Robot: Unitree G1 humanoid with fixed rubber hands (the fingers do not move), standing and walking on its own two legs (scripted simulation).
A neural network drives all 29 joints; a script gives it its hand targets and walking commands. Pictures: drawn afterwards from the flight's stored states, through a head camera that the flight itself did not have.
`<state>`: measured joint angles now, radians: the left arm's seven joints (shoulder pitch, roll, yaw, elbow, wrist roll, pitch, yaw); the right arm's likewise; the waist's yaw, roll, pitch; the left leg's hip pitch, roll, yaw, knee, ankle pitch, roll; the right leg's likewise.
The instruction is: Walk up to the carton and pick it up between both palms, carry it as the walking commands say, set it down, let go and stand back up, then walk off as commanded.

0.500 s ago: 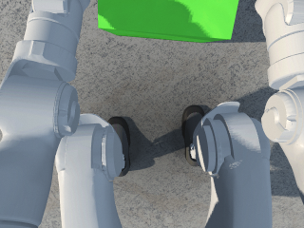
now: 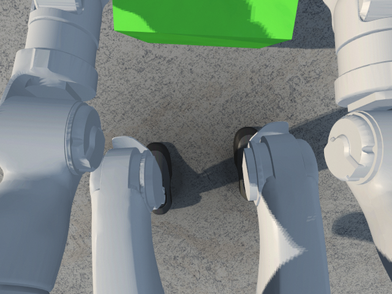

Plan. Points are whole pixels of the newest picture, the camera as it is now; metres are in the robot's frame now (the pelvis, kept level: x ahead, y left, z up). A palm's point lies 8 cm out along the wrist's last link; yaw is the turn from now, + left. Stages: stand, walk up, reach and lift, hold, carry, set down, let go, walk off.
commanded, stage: reach and lift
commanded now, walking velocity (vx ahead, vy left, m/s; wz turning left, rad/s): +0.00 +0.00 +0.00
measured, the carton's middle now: out of the picture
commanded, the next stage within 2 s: none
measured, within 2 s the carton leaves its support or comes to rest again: neither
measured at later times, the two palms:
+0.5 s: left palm out of the picture +0.58 +0.10 -0.11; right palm out of the picture +0.54 -0.20 -0.10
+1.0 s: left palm out of the picture +0.55 +0.10 -0.04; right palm out of the picture +0.52 -0.20 -0.04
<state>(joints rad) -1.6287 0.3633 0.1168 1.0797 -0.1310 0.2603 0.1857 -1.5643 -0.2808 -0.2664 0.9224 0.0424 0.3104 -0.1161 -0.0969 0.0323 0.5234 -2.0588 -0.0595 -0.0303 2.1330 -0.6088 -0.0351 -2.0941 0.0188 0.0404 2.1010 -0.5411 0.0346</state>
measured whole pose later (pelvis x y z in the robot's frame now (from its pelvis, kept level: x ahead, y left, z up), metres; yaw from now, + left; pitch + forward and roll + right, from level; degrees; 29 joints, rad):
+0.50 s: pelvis +0.00 +0.00 +0.04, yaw +0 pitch +29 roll +1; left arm -1.51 0.28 0.18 0.88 -0.06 0.32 0.24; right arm -1.45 -0.18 -0.33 0.73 -0.02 0.34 -0.29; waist -0.08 0.03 0.52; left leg -1.92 -0.06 -0.03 2.02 -0.61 -0.04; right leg -1.97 0.03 0.05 1.99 -0.54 0.03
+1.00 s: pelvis -0.02 +0.00 +0.08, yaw +0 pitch +27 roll +1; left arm -1.47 0.23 0.28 0.76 0.03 0.41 0.20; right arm -1.43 -0.12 -0.39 0.62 -0.08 0.42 -0.28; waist -0.08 0.02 0.52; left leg -1.80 -0.05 -0.03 1.86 -0.53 -0.04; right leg -1.84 0.03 0.05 1.84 -0.46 0.03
